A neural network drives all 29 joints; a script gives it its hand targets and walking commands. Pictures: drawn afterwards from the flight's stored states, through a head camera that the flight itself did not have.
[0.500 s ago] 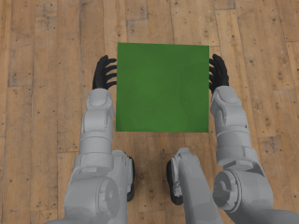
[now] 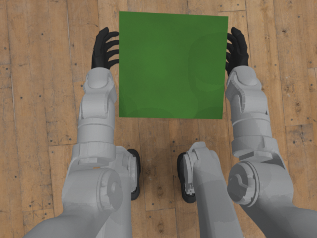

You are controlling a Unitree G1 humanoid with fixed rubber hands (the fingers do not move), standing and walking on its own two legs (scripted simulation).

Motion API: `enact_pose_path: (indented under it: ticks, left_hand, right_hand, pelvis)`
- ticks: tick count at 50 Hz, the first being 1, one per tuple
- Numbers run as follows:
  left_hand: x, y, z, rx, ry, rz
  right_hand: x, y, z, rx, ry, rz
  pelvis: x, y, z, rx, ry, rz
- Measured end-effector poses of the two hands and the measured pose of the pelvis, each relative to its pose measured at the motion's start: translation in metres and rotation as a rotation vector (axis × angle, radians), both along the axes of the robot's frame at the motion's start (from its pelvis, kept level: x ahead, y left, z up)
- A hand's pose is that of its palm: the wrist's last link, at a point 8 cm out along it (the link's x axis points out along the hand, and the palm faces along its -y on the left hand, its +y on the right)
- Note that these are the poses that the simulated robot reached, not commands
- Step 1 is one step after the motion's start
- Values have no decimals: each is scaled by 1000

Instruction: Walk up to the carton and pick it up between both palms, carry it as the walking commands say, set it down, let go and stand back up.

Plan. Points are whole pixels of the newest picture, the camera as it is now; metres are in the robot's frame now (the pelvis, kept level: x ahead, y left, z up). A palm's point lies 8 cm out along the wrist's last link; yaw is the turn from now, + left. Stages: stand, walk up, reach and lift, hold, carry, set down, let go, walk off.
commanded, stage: set down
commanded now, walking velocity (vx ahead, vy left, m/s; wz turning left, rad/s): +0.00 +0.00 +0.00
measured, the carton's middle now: (166, 75) +0.48 -0.03 -0.18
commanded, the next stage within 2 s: none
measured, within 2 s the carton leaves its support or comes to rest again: neither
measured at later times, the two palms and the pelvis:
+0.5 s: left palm (111, 68) +0.51 +0.12 -0.20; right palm (221, 68) +0.50 -0.18 -0.20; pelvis -0.01 +0.00 -0.05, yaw +0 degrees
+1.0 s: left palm (117, 56) +0.56 +0.11 -0.24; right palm (216, 66) +0.52 -0.19 -0.26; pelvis -0.01 +0.00 -0.09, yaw +0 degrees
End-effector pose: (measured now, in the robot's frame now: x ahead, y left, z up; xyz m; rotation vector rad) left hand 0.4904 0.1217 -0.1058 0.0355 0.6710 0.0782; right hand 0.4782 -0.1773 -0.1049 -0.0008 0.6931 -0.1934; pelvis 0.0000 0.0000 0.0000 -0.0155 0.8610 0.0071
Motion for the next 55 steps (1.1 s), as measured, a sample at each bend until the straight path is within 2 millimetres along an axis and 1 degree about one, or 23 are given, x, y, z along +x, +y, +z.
enact_pose_path:
  ticks: [14, 20, 25, 28, 34, 38, 43, 50, 55]
  left_hand:
    - [13, -2, -49, -3, 9, -3]
    - [19, -2, -71, -10, 4, 1]
    - [25, -3, -94, -19, 0, 7]
    - [34, -3, -105, -32, 12, 6]
    - [58, -10, -113, -40, -24, -9]
    - [64, -14, -125, -36, -18, -15]
    - [66, -14, -138, -27, 13, -20]
    - [71, -13, -139, -23, 0, -25]
    - [68, -13, -141, -22, 8, -28]
  right_hand:
    - [11, -2, -50, 15, 9, -13]
    - [17, -2, -72, 22, 5, -18]
    - [22, -3, -94, 31, 0, -25]
    - [24, -4, -111, 35, 10, -36]
    - [32, -9, -134, 33, 1, -48]
    - [40, -13, -143, 26, 14, -40]
    - [42, -13, -154, 22, 44, -26]
    - [45, -13, -158, 21, 35, -10]
    - [42, -12, -161, 22, 45, -11]
  pelvis:
    - [-7, -1, -31, 2, -4, -4]
    - [-11, -2, -43, 3, -35, -5]
    - [-14, -2, -53, 3, -72, -5]
    - [-17, -2, -59, 4, -94, -6]
    - [-20, -3, -70, 5, -138, -6]
    - [-18, -3, -77, 7, -158, -7]
    - [-15, -4, -84, 9, -170, -9]
    - [-14, -4, -90, 10, -188, -11]
    - [-15, -3, -93, 9, -201, -12]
